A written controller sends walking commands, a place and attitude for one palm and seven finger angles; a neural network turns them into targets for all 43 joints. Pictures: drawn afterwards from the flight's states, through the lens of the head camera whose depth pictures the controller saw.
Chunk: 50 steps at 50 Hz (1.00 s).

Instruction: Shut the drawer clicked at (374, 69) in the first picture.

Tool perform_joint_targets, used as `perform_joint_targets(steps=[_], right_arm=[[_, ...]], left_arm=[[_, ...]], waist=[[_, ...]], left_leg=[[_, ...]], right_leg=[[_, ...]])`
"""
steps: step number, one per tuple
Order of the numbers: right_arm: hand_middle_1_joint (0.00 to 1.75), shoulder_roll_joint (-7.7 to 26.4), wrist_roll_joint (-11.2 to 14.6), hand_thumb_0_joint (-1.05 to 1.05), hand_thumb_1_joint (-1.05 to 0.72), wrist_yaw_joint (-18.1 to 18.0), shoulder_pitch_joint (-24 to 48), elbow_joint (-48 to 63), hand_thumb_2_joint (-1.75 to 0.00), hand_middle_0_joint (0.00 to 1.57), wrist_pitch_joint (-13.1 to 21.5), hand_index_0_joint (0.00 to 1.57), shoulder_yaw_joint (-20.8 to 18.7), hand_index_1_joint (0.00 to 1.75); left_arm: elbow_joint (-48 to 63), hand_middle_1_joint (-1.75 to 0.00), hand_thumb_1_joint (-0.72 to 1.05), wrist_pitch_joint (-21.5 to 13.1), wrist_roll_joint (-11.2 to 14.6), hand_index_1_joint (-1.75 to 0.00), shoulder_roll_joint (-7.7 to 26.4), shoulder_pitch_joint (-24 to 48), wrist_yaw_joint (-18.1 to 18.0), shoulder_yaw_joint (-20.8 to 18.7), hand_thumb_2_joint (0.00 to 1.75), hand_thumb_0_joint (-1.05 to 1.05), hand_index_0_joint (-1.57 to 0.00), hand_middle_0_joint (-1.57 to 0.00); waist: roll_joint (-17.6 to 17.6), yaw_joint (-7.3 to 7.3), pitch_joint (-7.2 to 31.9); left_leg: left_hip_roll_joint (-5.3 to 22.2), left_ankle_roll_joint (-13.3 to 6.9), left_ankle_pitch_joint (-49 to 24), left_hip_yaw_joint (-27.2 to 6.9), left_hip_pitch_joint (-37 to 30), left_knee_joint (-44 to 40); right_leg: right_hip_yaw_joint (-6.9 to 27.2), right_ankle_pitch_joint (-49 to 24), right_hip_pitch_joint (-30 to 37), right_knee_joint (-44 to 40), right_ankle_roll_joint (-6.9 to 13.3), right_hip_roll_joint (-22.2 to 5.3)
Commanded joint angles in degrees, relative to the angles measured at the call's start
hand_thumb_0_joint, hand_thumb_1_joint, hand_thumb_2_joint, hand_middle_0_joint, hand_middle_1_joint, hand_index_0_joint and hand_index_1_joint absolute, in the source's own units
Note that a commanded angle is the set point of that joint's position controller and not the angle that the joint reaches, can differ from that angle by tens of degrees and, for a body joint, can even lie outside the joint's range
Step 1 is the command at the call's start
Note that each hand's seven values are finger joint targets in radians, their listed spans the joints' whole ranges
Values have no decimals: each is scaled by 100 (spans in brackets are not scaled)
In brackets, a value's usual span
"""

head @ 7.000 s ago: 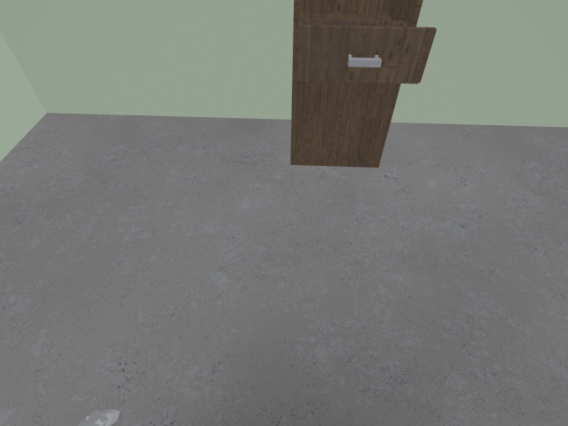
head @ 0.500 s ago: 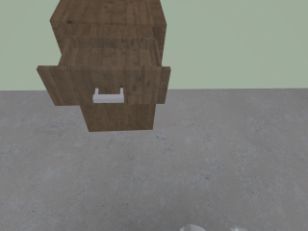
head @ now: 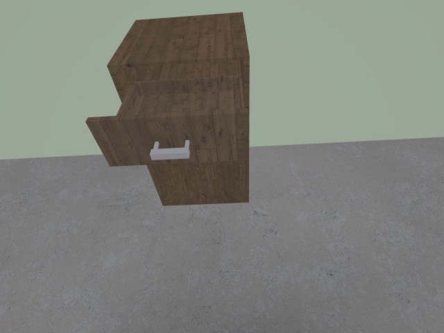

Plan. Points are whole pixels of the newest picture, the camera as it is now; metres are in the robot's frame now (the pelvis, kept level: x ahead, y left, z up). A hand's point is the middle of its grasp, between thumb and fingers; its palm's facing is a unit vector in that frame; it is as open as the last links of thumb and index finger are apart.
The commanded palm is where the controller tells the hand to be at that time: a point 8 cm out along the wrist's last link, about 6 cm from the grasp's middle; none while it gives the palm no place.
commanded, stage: take the last steps up to it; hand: left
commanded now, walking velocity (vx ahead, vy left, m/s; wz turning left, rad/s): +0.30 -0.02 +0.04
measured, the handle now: (171, 148) +0.60 +0.18 -0.04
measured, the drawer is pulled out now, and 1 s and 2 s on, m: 0.30 0.30 0.30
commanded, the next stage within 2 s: come to a stop and stand still in 1.00 s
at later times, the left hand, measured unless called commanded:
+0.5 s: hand out of the picture -0.01 +0.22 -0.19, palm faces +0.09 -0.99 -0.11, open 7.4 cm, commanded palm none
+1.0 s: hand (174, 245) +0.37 +0.16 -0.18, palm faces -0.06 -0.98 -0.19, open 7.3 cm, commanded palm none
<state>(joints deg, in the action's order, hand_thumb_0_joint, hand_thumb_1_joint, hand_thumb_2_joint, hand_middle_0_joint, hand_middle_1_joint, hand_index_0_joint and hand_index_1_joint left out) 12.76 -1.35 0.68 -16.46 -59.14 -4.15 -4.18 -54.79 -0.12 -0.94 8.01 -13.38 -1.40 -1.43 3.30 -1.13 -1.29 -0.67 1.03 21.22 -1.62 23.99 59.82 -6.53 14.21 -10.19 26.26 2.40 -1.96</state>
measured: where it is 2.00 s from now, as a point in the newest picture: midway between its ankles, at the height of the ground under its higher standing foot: outside the picture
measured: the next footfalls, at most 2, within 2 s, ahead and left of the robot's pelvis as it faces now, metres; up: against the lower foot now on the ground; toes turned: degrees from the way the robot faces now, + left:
left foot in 0.36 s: +0.08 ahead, +0.15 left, +0.00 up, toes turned +7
right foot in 0.92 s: +0.36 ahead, -0.08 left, +0.00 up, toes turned -9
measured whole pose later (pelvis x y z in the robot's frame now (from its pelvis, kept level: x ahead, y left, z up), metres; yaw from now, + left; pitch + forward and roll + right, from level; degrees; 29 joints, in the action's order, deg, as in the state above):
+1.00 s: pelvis +0.24 +0.00 -0.03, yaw -2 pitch -1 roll +0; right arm 5.9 0.0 -1.0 -27.0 -67.7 1.0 -1.8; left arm -57.1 -3.9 -0.8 8.9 -4.8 0.1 -2.3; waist 1.2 -3.4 -6.6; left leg 4.4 -0.3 29.0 2.2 10.7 62.1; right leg -8.7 12.4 -23.6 37.5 5.8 -0.3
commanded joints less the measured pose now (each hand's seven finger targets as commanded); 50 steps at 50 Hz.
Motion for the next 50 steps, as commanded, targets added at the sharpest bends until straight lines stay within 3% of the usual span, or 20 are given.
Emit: perform_joint_targets(steps=[1,12,14,16,17,18,19,20,23,25,28,36,40,43,44,45,46,47,48,50], right_arm=[[30,267,-65,0,-90,31,8,258,-90,20,219,20,-94,30],[30,-32,19,0,-90,42,616,304,-90,20,470,20,53,30],[30,-104,32,0,-90,12,349,205,-90,20,542,20,86,30],[30,-43,46,0,-90,-56,-300,-56,-90,20,631,20,88,30],[30,221,53,0,-90,-122,-778,-213,-90,20,679,20,40,30],[30,717,-6,0,-90,-162,-1262,-332,-90,20,701,20,-81,30],[30,952,-17,0,-90,-200,-1486,-308,-90,20,652,20,-120,30],[30,1002,-6,0,-90,-203,-1249,-218,-90,20,629,20,-121,30],[30,201,12,0,-90,-238,-598,-106,-90,20,727,20,75,30],[30,101,63,0,-90,-259,-597,-116,-90,20,834,20,131,30],[30,89,88,0,-90,-284,-826,-188,-90,20,887,20,168,30],[30,19,-15,0,-90,-349,-1652,-510,-90,20,907,20,223,30],[30,131,-71,0,-90,-351,-1728,-617,-90,20,864,20,188,30],[30,373,-15,0,-90,-340,-1465,-595,-90,20,825,20,120,30],[30,413,30,0,-90,-323,-1340,-575,-90,20,813,20,89,30],[30,336,76,0,-90,-264,-1307,-550,-90,20,814,20,84,30],[30,6,155,0,-90,-203,-1599,-471,-90,20,809,20,115,30],[30,-88,195,0,-90,-233,-1603,-378,-90,20,771,20,143,30],[30,-119,176,0,-90,-245,-1342,-346,-90,20,722,20,115,30],[30,-232,81,0,-90,-188,-1129,-354,-90,20,613,20,82,30]], left_arm=[[56,-30,90,-230,-2,-30,852,-538,-21,-191,90,0,-20,-20],[-626,-30,90,-290,-92,-30,986,-1345,43,-240,90,0,-20,-20],[-732,-30,90,-268,-65,-30,948,-1282,54,-247,90,0,-20,-20],[-756,-30,90,-221,-6,-30,818,-1068,73,-230,90,0,-20,-20],[-733,-30,90,-206,6,-30,603,-1032,93,-170,90,0,-20,-20],[-617,-30,90,-190,26,-30,264,-1022,128,-104,90,0,-20,-20],[-438,-30,90,-179,-39,-30,352,-707,118,-113,90,0,-20,-20],[-323,-30,90,-151,-66,-30,431,-574,123,-134,90,0,-20,-20],[-613,-30,90,-85,-110,-30,363,-696,199,-200,90,0,-20,-20],[-692,-30,90,-81,-79,-30,256,-905,233,-194,90,0,-20,-20],[-641,-30,90,-11,-71,-30,316,-820,207,-235,90,0,-20,-20],[-70,-30,90,-12,-43,-30,308,667,248,-195,90,0,-20,-20],[157,-30,90,-69,7,-30,282,1269,261,-131,90,0,-20,-20],[-101,-30,90,-176,16,-30,423,356,221,-162,90,0,-20,-20],[-327,-30,90,-228,-2,-30,574,-327,203,-214,90,0,-20,-20],[-547,-30,90,-284,-33,-30,898,-1056,161,-302,90,0,-20,-20],[-695,-30,90,-339,-60,-30,1405,-1652,83,-432,90,0,-20,-20],[-741,-30,90,-336,52,-30,1661,-1723,69,-450,90,0,-20,-20],[-618,-30,90,-288,90,-30,1468,-1203,44,-397,90,0,-20,-20],[-391,-30,90,-300,86,-30,1044,-284,33,-273,90,0,-20,-20]], waist=[[-1145,188,-422],[-1237,434,-406],[-1211,291,-340],[-844,-46,-219],[-50,-263,-117],[1373,-416,-94],[1264,-486,-388],[740,-379,-601],[257,-8,-1221],[86,137,-926],[406,187,-695],[304,-134,-938],[437,-272,-924],[446,166,-257],[268,452,172],[-78,771,650],[-1333,905,1390],[-1464,696,1709],[-901,583,947],[-683,224,258]], left_leg=[[386,65,-571,72,754,305],[463,-42,168,615,57,-1982],[359,-86,-115,788,-589,-2615],[260,-69,-641,939,-2067,-3489],[687,-154,-193,359,-2820,-3845],[1989,-537,1069,-1448,-3079,-4695],[2581,-925,1588,-2264,-2698,-5294],[2764,-1080,1849,-2394,-2257,-5409],[1998,-759,708,-1088,-1276,-5526],[1675,-664,-726,-407,-1563,-5343],[1525,-531,-2212,115,-1922,-5092],[1752,-866,-3973,115,-2762,-4739],[1804,-883,-4612,336,-2855,-4432],[1707,-741,-5854,592,-2677,-3477],[1551,-585,-5554,689,-2451,-2764],[1301,-403,-4515,742,-1489,-1746],[486,-175,-1192,1012,-144,50],[95,-172,1373,496,231,1590],[395,-271,1108,120,376,1908],[697,-239,275,72,305,1806]], right_leg=[[1404,1239,43,-1876,211,-1284],[1527,1113,218,-1889,677,-1466],[1260,1028,-56,-1619,583,-1293],[857,1461,-1018,-1036,321,-928],[620,1447,-1660,-172,126,-644],[-21,1533,-2511,1384,-147,-90],[89,1712,-2884,2425,-164,-14],[367,1596,-2939,2915,-105,-227],[558,340,-2728,3662,-210,-492],[484,-190,-2603,3758,-295,-423],[501,-474,-2818,3894,-379,-372],[260,-477,-3666,3169,-297,-386],[35,-172,-3001,1847,-88,-279],[-194,-270,-1233,954,130,151],[-243,-760,-210,497,159,252],[118,-1287,1252,339,271,-7],[1956,-2540,2623,194,847,-1504],[3101,-3524,2456,-348,1353,-2384],[2673,-2731,1515,-680,1416,-2243],[2139,-1319,135,-1142,977,-1834]])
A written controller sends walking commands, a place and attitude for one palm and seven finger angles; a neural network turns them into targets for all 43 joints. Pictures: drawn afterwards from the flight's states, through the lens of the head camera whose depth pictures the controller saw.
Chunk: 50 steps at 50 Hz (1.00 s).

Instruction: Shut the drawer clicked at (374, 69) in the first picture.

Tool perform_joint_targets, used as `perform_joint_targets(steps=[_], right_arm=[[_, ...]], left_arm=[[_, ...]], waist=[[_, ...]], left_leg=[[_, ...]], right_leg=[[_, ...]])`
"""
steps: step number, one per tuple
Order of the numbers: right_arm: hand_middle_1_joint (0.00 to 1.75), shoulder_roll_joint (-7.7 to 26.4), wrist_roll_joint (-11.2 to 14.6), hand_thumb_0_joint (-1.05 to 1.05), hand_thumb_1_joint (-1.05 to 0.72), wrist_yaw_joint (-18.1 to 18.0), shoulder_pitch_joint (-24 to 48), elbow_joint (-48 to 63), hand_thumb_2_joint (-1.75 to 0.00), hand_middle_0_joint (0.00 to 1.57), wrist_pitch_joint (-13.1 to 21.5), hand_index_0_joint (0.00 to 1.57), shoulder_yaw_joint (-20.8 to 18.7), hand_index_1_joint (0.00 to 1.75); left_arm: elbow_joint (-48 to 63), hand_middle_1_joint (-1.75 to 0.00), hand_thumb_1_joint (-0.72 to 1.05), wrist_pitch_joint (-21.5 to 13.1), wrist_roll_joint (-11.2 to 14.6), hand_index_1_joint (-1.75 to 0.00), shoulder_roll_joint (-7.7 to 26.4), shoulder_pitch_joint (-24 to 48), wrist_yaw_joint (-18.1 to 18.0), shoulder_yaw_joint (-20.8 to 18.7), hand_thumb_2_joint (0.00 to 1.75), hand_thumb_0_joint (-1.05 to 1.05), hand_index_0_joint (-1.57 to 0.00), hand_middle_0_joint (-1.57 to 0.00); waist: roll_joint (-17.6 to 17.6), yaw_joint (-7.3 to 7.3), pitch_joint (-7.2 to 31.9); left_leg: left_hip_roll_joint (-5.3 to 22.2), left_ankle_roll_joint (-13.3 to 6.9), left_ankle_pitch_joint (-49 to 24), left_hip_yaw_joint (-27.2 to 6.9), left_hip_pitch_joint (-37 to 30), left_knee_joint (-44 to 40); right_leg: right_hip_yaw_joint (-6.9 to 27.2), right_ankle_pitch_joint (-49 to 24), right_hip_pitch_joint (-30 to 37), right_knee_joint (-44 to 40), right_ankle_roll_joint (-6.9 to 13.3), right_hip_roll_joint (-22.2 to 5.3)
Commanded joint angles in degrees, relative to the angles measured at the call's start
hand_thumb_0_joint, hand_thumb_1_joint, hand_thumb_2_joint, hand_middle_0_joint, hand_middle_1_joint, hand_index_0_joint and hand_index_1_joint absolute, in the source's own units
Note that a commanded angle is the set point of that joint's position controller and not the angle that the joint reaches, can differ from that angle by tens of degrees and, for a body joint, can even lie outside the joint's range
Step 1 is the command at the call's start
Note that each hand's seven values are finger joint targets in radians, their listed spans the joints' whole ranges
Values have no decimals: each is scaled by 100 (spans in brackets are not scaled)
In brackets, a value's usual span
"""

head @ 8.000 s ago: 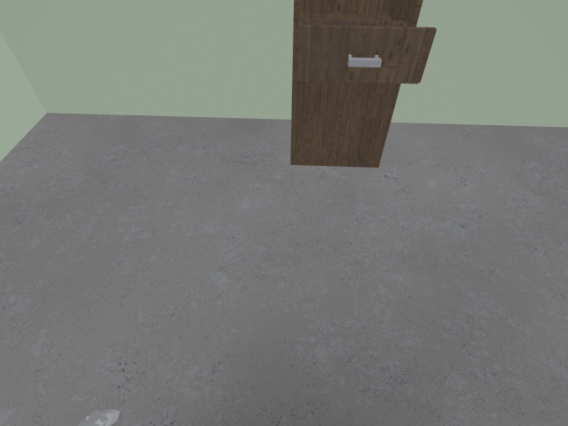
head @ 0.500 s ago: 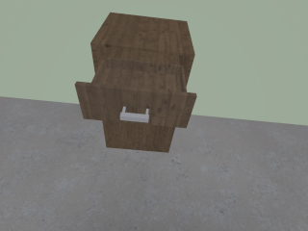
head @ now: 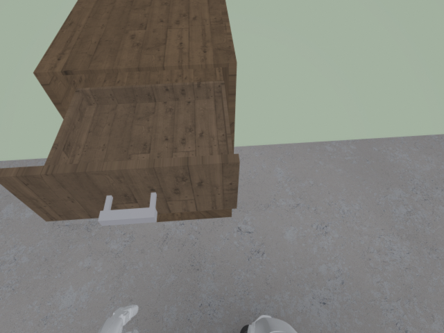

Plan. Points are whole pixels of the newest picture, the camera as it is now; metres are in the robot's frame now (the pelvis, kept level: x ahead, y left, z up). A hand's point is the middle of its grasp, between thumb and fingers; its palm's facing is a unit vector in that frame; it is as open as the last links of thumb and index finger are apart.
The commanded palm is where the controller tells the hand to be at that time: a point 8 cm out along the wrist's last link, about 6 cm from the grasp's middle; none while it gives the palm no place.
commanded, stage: come to a stop and stand still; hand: left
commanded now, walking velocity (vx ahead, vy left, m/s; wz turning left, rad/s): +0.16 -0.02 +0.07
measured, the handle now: (130, 207) +0.35 +0.19 -0.01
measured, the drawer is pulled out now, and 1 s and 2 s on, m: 0.30 0.30 0.30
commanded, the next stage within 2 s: look again from close up in 1.52 s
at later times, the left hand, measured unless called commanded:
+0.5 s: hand out of the picture +0.07 +0.18 -0.16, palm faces +0.09 -0.98 -0.20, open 7.3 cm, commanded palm none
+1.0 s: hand out of the picture +0.03 +0.12 -0.15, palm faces +0.04 -0.98 -0.20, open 7.3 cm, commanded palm none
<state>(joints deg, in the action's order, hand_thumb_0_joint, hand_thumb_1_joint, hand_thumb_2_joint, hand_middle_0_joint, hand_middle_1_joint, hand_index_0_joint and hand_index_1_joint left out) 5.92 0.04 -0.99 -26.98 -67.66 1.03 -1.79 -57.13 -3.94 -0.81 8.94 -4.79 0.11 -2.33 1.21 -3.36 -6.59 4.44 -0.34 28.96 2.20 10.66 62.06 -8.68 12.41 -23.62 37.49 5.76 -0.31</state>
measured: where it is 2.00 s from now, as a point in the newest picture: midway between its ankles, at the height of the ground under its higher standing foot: outside the picture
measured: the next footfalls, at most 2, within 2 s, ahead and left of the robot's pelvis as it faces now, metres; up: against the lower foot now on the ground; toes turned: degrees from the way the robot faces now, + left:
left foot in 0.42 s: +0.07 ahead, +0.09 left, +0.00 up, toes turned +3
right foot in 0.80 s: +0.00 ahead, -0.14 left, +0.00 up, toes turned -2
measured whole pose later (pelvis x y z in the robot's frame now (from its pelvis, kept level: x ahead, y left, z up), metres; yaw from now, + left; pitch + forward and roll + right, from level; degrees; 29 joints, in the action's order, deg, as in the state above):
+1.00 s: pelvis +0.03 -0.04 +0.02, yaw +0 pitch -2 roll +0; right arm 12.0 -0.9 -0.8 -16.4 -65.2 -1.6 -2.1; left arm -64.1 -0.6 -1.0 6.6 -17.4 -1.4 -0.5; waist 2.8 -0.2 -0.2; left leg 2.4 1.2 13.5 1.0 13.3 28.9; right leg -2.5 19.1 -3.8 24.3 1.9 0.8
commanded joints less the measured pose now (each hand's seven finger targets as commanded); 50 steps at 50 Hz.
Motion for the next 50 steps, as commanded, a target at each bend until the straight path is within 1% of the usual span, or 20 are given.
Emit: perform_joint_targets(steps=[1,3,5,8,12,15,18,20,22,24,25,27,30,32,35,38,40,41,43,50], right_arm=[[30,385,-99,0,-90,-23,29,496,-90,20,29,20,-143,30],[30,269,-143,0,-90,-25,-178,453,-90,20,-86,20,-114,30],[30,215,-158,0,-90,-23,-141,496,-90,20,-140,20,-122,30],[30,182,-105,0,-90,-60,139,534,-90,20,-171,20,-16,30],[30,392,-24,0,-90,-81,818,744,-90,20,-191,20,-25,30],[30,600,-19,0,-90,-98,1197,877,-90,20,-267,20,-105,30],[30,669,-41,0,-90,-105,1274,930,-90,20,-290,20,-146,30],[30,709,-30,0,-90,-99,1233,880,-90,20,-260,20,-165,30],[30,970,-77,0,-90,-131,1239,964,-90,20,-204,20,-176,30],[30,1120,-79,0,-90,-171,1443,1027,-90,20,-201,20,-179,30],[30,1098,-84,0,-90,-193,1569,1033,-90,20,-179,20,-152,30],[30,1072,-102,0,-90,-228,1788,1115,-90,20,-159,20,-132,30],[30,1072,-104,0,-90,-217,1919,1132,-90,20,-136,20,-147,30],[30,1187,-112,0,-90,-196,1796,1059,-90,20,-146,20,-189,30],[30,1247,-124,0,-90,-150,1578,894,-90,20,-167,20,-241,30],[30,1145,-66,0,-90,-105,1546,786,-90,20,-183,20,-238,30],[30,653,-13,0,-90,-46,1552,780,-90,20,-181,20,-115,30],[30,607,-53,0,-90,-5,1580,797,-90,20,-174,20,-65,30],[30,664,-131,0,-90,12,1627,708,-90,20,-173,20,-61,30],[30,781,-114,0,-90,-11,1200,564,-90,20,-142,20,-35,30]], left_arm=[[-103,-30,90,82,65,-30,725,-859,-138,-122,90,0,-20,-20],[-62,-30,90,42,22,-30,488,-656,-158,-45,90,0,-20,-20],[-79,-30,90,36,-13,-30,375,-765,-171,-38,90,0,-20,-20],[-109,-30,90,53,-10,-30,381,-810,-173,20,90,0,-20,-20],[-194,-30,90,144,-23,-30,675,-1095,-233,-19,90,0,-20,-20],[-252,-30,90,249,-30,-30,819,-1234,-270,-89,90,0,-20,-20],[-259,-30,90,320,-36,-30,888,-1201,-290,-143,90,0,-20,-20],[-263,-30,90,371,-5,-30,893,-1135,-288,-143,90,0,-20,-20],[-151,-30,90,418,16,-30,669,-1207,-305,-98,90,0,-20,-20],[-148,-30,90,482,25,-30,505,-1197,-312,-45,90,0,-20,-20],[-149,-30,90,529,41,-30,533,-1153,-310,-54,90,0,-20,-20],[-175,-30,90,613,16,-30,542,-1239,-304,-100,90,0,-20,-20],[-251,-30,90,602,-22,-30,465,-1402,-262,-88,90,0,-20,-20],[-208,-30,90,605,-24,-30,426,-1301,-235,-67,90,0,-20,-20],[-227,-30,90,560,-5,-30,400,-1209,-194,-4,90,0,-20,-20],[-497,-30,90,473,-24,-30,436,-1671,-202,26,90,0,-20,-20],[-546,-30,90,365,-23,-30,814,-1436,-221,43,90,0,-20,-20],[-507,-30,90,346,-9,-30,967,-1261,-204,53,90,0,-20,-20],[-506,-30,90,272,-8,-30,890,-1123,-203,38,90,0,-20,-20],[-496,-30,90,296,-8,-30,834,-1461,-233,-54,90,0,-20,-20]], waist=[[-348,302,459],[-341,38,374],[-486,-4,382],[-387,72,559],[-462,341,835],[-646,448,806],[-863,395,707],[-722,348,749],[108,361,881],[842,413,784],[987,432,658],[669,492,600],[362,514,839],[482,399,960],[670,261,1064],[377,420,1094],[-620,309,619],[-750,273,374],[-1241,341,-79],[-861,480,-445]], left_leg=[[321,-81,-740,-330,1515,1350],[312,12,-995,-228,1266,847],[261,90,-1009,-94,1125,239],[167,232,-1053,-119,991,-851],[-72,305,-822,-124,1007,-1923],[-166,305,-735,-165,872,-2289],[-206,270,-1099,-217,566,-2848],[-132,195,-2386,-210,-24,-3518],[674,-190,-4966,-739,-721,-3595],[1240,-738,-5346,-1215,-301,-4103],[1397,-1004,-5311,-1443,-3,-4401],[1427,-1182,-4810,-1402,252,-4495],[1228,-1131,-4414,-1221,-177,-4330],[1189,-1073,-3956,-1242,-400,-4357],[1077,-930,-3450,-1271,-573,-4349],[543,-435,-2313,-924,-156,-3962],[-125,81,-1398,-283,481,-3549],[-216,150,-1300,-165,261,-3531],[-167,163,-1556,-154,295,-3390],[-122,140,-1367,-67,704,-3102]], right_leg=[[1899,-934,793,-2374,522,-1799],[1284,-960,282,-2588,390,-1530],[1070,-1115,121,-2606,381,-1347],[1000,-2519,510,-2374,315,-1346],[1305,-4047,1463,-1790,379,-1546],[1539,-4115,1626,-1595,575,-1719],[1542,-3950,1548,-1381,474,-1681],[1350,-3373,1310,-1155,192,-1429],[839,-1972,801,-755,-305,-723],[545,514,822,-24,-545,-269],[695,1584,781,603,-589,-140],[1079,1874,601,1418,-602,-117],[1098,1609,327,1576,-679,-109],[999,1639,297,1242,-736,-155],[803,1517,637,101,-713,-161],[729,134,1612,-1753,-667,-183],[1807,249,1550,-2405,-302,-1076],[1869,623,960,-2586,-153,-1334],[1930,326,681,-2684,-105,-1214],[1910,-248,1163,-2557,125,-1441]])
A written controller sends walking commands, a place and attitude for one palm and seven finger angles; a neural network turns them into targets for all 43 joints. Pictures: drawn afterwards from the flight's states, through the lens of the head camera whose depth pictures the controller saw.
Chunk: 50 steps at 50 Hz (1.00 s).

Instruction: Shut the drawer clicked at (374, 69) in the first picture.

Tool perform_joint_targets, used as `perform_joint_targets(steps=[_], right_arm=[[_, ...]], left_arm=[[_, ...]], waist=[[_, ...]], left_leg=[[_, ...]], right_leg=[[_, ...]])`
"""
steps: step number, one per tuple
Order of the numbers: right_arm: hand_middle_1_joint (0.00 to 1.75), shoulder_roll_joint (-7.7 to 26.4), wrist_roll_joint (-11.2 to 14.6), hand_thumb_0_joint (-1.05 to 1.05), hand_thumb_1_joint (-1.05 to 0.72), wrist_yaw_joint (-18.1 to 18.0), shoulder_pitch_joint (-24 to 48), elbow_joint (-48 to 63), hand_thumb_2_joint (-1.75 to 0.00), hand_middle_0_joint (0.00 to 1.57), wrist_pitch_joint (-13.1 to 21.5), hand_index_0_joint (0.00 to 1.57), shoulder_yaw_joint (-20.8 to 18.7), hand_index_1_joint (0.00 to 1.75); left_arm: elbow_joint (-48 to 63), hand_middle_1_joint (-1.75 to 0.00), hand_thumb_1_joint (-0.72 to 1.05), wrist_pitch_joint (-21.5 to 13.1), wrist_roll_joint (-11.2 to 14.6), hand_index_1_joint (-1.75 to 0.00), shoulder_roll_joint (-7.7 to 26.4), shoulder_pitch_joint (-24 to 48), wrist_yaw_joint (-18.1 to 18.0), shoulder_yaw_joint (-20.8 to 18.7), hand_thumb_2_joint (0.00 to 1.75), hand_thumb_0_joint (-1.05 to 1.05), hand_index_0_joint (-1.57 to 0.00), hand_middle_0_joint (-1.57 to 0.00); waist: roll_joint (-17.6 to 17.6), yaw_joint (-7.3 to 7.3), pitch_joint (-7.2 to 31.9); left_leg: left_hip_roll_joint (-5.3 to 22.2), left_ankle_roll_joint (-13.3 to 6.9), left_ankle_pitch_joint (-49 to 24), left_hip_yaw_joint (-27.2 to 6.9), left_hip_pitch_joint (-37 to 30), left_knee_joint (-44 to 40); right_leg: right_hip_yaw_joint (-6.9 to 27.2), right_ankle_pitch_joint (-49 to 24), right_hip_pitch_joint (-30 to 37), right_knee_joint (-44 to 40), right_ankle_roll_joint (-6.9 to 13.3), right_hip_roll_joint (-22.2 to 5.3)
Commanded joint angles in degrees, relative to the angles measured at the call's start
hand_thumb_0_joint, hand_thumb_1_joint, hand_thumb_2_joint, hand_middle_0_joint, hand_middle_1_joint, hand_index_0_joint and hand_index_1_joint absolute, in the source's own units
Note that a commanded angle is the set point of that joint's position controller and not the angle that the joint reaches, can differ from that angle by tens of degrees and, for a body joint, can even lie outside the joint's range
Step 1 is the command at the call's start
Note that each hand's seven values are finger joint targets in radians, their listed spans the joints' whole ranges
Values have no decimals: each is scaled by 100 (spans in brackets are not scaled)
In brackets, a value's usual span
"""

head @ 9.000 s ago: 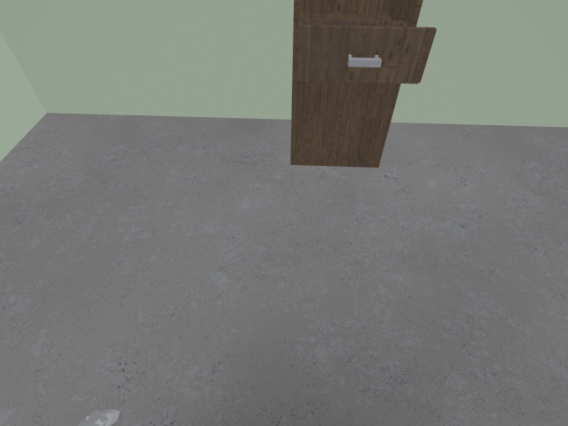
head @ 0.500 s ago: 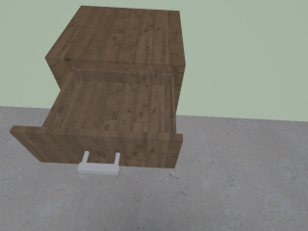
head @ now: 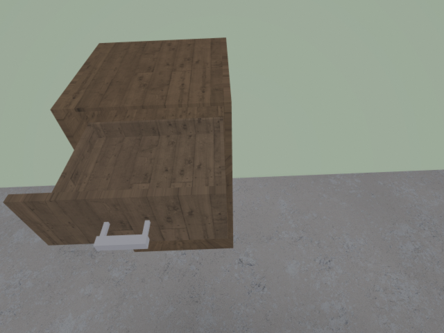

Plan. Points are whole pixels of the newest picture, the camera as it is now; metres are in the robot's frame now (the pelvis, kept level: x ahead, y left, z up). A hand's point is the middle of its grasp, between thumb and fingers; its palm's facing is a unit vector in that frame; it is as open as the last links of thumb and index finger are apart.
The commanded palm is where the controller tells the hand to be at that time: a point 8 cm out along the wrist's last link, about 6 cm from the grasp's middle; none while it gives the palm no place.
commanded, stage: come to a stop and stand still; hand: left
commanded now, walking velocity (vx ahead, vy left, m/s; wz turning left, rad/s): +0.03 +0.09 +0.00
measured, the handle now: (124, 233) +0.32 +0.24 -0.03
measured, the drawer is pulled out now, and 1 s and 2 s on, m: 0.30 0.30 0.30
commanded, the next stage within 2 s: look again from close up in 0.52 s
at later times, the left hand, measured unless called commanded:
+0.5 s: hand out of the picture +0.00 +0.19 -0.17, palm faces +0.06 -0.98 -0.20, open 7.3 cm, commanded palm none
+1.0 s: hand out of the picture -0.01 +0.21 -0.18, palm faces +0.01 -0.97 -0.22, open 7.3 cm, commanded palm none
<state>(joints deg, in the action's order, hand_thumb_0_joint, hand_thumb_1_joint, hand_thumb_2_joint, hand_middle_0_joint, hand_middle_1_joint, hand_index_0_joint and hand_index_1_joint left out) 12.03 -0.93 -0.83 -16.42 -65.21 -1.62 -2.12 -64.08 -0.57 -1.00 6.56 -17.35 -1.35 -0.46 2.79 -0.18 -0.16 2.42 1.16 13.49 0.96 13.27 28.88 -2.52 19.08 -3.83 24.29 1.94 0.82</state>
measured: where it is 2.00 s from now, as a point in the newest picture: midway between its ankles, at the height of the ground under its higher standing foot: outside the picture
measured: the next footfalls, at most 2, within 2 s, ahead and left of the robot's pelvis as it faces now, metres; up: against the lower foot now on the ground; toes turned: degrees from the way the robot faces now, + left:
none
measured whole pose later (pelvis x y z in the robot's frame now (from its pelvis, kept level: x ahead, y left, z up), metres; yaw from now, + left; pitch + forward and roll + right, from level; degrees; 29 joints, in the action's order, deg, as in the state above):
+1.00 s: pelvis -0.02 +0.03 -0.01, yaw +0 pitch -1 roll +0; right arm 9.8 -0.6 -0.7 -16.6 -61.1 0.2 0.7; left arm -60.8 -0.4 -1.0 8.7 -17.8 -2.3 0.9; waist 1.1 -0.2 -1.8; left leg -0.3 -1.6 15.1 4.1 14.5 30.4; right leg -1.6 20.9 -8.7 30.5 -0.7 -2.2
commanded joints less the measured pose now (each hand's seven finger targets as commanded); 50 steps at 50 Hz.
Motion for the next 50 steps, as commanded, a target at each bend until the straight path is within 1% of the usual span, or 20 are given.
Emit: perform_joint_targets(steps=[1,3,5,7,10,13,21,30,31,32,33,34,35,37,39,42,44,45,47,50], right_arm=[[30,146,-16,0,-90,-42,81,303,-90,20,123,20,7,30],[30,78,3,0,-90,-79,-196,217,-90,20,143,20,35,30],[30,116,32,0,-90,-132,-368,107,-90,20,211,20,63,30],[30,192,42,0,-90,-178,-457,63,-90,20,260,20,61,30],[30,208,63,0,-90,-205,-428,55,-90,20,276,20,62,30],[30,171,65,0,-90,-214,-351,52,-90,20,266,20,66,30],[30,104,65,0,-90,-190,-272,14,-90,20,260,20,89,30],[30,125,72,0,-90,-165,-223,49,-90,20,272,20,116,30],[30,382,67,0,-90,-58,189,483,-90,20,395,20,156,30],[30,119,26,0,-90,-21,-168,604,-90,20,357,20,143,30],[30,120,14,0,-90,-43,-208,551,-90,20,335,20,134,30],[30,156,13,0,-90,-30,-344,523,-90,20,329,20,156,30],[30,173,-6,0,-90,-26,-362,564,-90,20,380,20,175,30],[30,252,17,0,-90,-56,-329,651,-90,20,360,20,182,30],[30,301,27,0,-90,-61,-332,691,-90,20,348,20,186,30],[30,303,27,0,-90,-50,-223,699,-90,20,312,20,187,30],[30,313,23,0,-90,-29,-235,675,-90,20,286,20,195,30],[30,298,14,0,-90,-25,-228,664,-90,20,287,20,190,30],[30,314,14,0,-90,-16,-244,649,-90,20,274,20,186,30],[30,292,26,0,-90,-21,-269,596,-90,20,315,20,189,30]], left_arm=[[197,-30,90,-42,10,-30,1023,-186,-100,-237,90,0,-20,-20],[172,-30,90,-47,29,-30,954,-116,-121,-238,90,0,-20,-20],[139,-30,90,-39,57,-30,814,-211,-128,-214,90,0,-20,-20],[74,-30,90,-9,67,-30,749,-295,-162,-190,90,0,-20,-20],[12,-30,90,11,62,-30,675,-319,-176,-153,90,0,-20,-20],[-69,-30,90,33,60,-30,622,-309,-175,-116,90,0,-20,-20],[-129,-30,90,43,34,-30,574,-324,-156,-64,90,0,-20,-20],[-110,-30,90,21,34,-30,628,-390,-135,-60,90,0,-20,-20],[-56,-30,90,-273,-105,-30,744,-622,-334,23,90,0,-20,-20],[212,-30,90,-276,-32,-30,958,-456,-307,-72,90,0,-20,-20],[274,-30,90,-249,-8,-30,861,-231,-249,-29,90,0,-20,-20],[295,-30,90,-228,4,-30,826,-223,-222,5,90,0,-20,-20],[357,-30,90,-240,4,-30,793,-335,-202,-9,90,0,-20,-20],[393,-30,90,-186,38,-30,788,-357,-185,3,90,0,-20,-20],[430,-30,90,-131,40,-30,763,-324,-173,23,90,0,-20,-20],[449,-30,90,-55,28,-30,719,-327,-146,45,90,0,-20,-20],[465,-30,90,-25,23,-30,744,-334,-131,53,90,0,-20,-20],[470,-30,90,-11,22,-30,752,-348,-116,50,90,0,-20,-20],[483,-30,90,-8,18,-30,782,-410,-116,55,90,0,-20,-20],[498,-30,90,-16,21,-30,803,-419,-103,50,90,0,-20,-20]], waist=[[-872,123,-1090],[-706,37,-825],[-439,62,-368],[-63,77,130],[-89,89,193],[-66,82,-52],[-439,68,-602],[-385,73,-560],[-355,148,-618],[-408,-107,-282],[-60,-134,-376],[31,-147,-229],[278,-72,62],[43,-71,272],[-258,-70,54],[-338,-4,-665],[-444,-10,-919],[-288,14,-981],[-399,25,-964],[-409,43,-758]], left_leg=[[112,-11,118,22,314,171],[151,-26,-534,-10,-118,-183],[262,-117,-1716,-118,-579,-388],[385,-258,-2752,-225,-969,-246],[453,-333,-2994,-294,-1034,-289],[432,-307,-2618,-325,-944,-449],[382,-284,-1735,-364,-717,-857],[340,-270,-1296,-366,-740,-1046],[361,-153,-2680,-153,-235,404],[279,-242,-937,-232,-130,195],[232,-266,-604,-210,-33,-59],[276,-274,-700,-284,-6,-130],[284,-324,-1313,-253,-191,-57],[304,-373,-1305,-323,-304,-48],[317,-391,-1100,-358,-173,-145],[297,-410,-350,-431,213,-432],[264,-391,200,-433,356,-612],[272,-402,309,-457,352,-735],[262,-389,552,-458,396,-786],[267,-408,94,-407,172,-784]], right_leg=[[1258,-1151,-883,-1131,525,-1562],[978,-1903,-808,-742,430,-1409],[555,-2684,-554,-220,209,-996],[396,-2597,-385,13,59,-839],[341,-2173,-318,-61,-8,-746],[336,-1840,-440,-193,-43,-736],[345,-1304,-645,-483,-111,-728],[391,-1085,-612,-649,-129,-716],[642,-3461,-891,-465,-192,-883],[638,-3012,-606,-261,-9,-1060],[592,-2359,-677,-159,80,-966],[488,-1387,-706,-100,106,-771],[473,-1657,-565,20,119,-682],[463,-1289,-516,106,112,-625],[448,-966,-629,97,81,-579],[482,-207,-1002,-39,56,-530],[496,224,-1185,-126,55,-520],[488,279,-1247,-119,54,-503],[519,409,-1249,-145,47,-516],[511,62,-1141,-111,22,-527]])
